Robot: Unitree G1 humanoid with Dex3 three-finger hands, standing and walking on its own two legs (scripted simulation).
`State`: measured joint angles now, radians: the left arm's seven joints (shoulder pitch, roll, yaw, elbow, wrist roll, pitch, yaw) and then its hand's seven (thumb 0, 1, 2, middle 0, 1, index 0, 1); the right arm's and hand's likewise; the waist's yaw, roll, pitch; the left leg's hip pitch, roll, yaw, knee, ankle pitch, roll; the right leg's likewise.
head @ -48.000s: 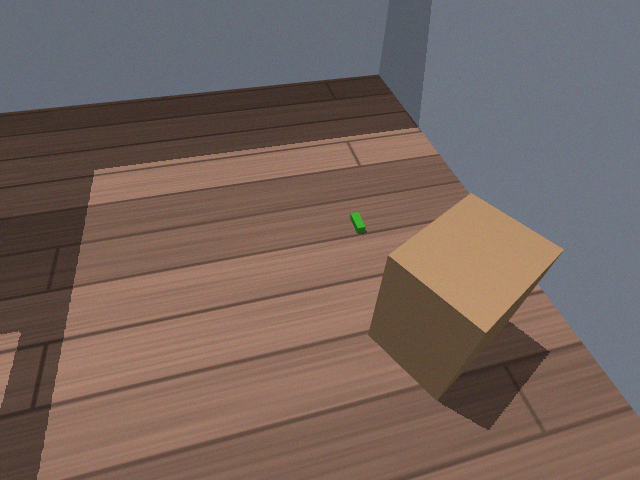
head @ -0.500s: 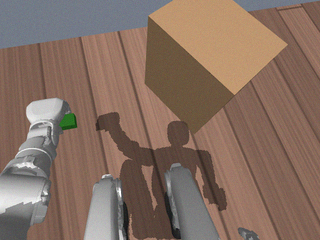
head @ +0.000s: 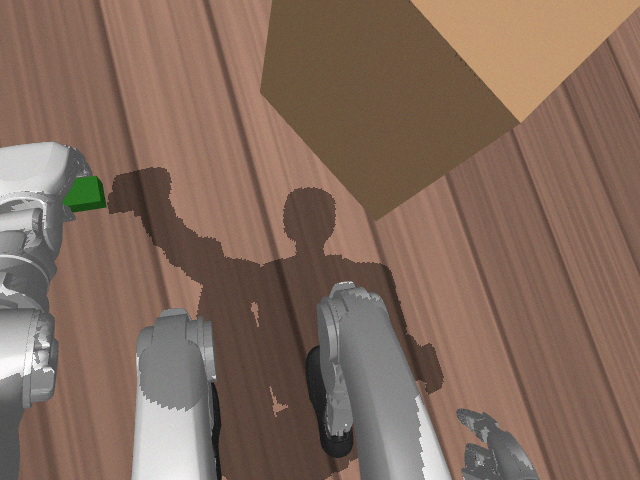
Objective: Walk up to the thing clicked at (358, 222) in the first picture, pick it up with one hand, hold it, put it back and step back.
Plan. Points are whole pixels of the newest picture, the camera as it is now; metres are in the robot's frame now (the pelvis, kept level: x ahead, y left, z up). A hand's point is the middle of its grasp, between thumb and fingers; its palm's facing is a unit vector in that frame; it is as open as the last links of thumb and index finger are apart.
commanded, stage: crouch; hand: left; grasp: from above
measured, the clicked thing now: (63, 197) +0.48 +0.27 -0.20
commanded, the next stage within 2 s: lower in 0.60 s
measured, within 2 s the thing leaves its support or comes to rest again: neither
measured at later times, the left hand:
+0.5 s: hand (74, 206) +0.48 +0.27 -0.23, palm faces -0.44 -0.05 -0.90, open 6.6 cm
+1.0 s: hand (80, 211) +0.49 +0.27 -0.28, palm faces -0.45 -0.07 -0.89, open 6.6 cm
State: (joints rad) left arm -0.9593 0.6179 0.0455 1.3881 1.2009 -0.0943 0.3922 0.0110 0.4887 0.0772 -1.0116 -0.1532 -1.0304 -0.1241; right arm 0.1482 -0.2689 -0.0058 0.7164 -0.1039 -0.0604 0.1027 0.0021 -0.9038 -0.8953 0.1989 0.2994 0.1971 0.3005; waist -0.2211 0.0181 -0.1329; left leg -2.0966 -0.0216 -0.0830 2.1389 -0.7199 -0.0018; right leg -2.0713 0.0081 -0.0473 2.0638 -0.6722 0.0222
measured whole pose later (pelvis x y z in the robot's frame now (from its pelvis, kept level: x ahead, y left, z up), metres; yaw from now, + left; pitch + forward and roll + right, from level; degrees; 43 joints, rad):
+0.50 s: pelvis -0.01 +0.00 -0.07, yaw -2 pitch +36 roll -7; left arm -1.06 0.76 0.11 1.55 1.25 -0.14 0.42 0.01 0.50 0.00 -1.07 -0.07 -1.09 -0.04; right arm 0.20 -0.27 0.08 0.74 -0.14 -0.06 0.14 0.00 -0.91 -0.90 0.20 0.30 0.20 0.30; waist -0.29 0.01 -0.05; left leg -2.28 -0.02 -0.11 2.35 -0.71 -0.01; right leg -2.25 0.02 -0.07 2.25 -0.65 0.03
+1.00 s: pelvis -0.01 +0.00 -0.09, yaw -4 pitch +35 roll -9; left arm -1.09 0.83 0.11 1.58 1.27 -0.16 0.44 0.01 0.49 0.00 -1.09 -0.04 -1.10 -0.03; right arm 0.17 -0.30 0.12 0.70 -0.15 -0.08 0.16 0.00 -0.91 -0.90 0.20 0.30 0.20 0.30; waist -0.32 -0.03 0.01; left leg -2.33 -0.03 -0.14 2.44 -0.72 -0.01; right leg -2.28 0.02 -0.10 2.32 -0.66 0.03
